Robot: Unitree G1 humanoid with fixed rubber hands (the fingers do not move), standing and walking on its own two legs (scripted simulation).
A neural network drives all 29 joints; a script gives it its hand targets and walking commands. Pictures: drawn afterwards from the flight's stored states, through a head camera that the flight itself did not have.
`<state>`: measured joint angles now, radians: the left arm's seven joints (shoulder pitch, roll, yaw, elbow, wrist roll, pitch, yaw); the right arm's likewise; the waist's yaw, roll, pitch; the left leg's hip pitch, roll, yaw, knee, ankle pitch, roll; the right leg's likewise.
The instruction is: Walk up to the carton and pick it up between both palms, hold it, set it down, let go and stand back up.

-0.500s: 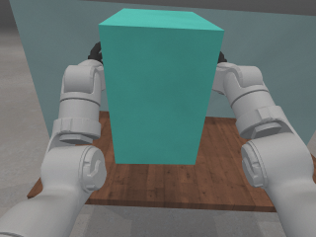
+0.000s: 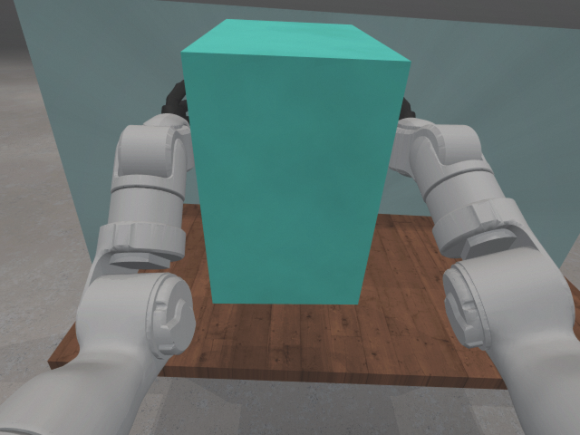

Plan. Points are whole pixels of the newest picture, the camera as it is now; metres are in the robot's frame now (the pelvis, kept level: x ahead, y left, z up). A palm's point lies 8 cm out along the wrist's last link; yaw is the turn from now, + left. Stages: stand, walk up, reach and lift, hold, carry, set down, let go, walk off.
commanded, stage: hold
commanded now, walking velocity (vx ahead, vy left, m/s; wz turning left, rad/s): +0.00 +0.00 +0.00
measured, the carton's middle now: (287, 152) +0.41 +0.00 +0.31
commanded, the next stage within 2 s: none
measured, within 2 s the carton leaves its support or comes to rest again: neither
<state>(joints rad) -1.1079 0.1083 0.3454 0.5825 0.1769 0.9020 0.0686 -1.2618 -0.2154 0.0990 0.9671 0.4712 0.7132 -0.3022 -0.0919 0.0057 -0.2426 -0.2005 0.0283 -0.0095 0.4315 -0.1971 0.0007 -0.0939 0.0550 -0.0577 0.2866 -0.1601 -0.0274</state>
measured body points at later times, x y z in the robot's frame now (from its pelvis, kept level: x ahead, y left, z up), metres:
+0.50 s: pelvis +0.00 +0.00 +0.00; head -0.11 +0.02 +0.44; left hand +0.38 +0.14 +0.34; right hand +0.37 -0.14 +0.34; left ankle +0.02 +0.11 -0.75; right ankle +0.00 -0.10 -0.75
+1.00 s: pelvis +0.00 +0.00 +0.00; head -0.11 +0.02 +0.44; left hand +0.38 +0.14 +0.34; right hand +0.37 -0.14 +0.35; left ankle +0.02 +0.11 -0.75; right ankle +0.00 -0.10 -0.75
